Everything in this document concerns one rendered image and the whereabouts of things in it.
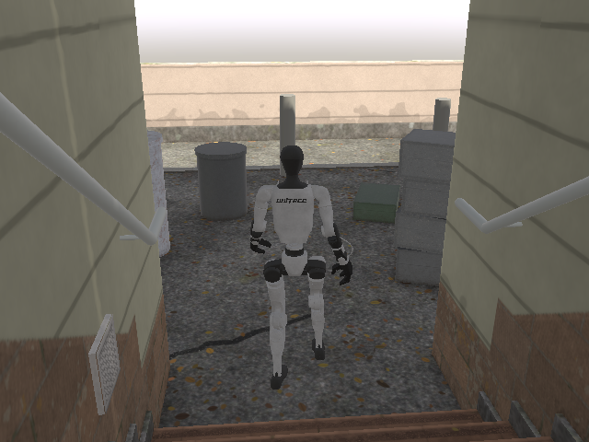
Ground stairs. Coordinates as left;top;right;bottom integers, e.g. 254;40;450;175
151;409;554;442

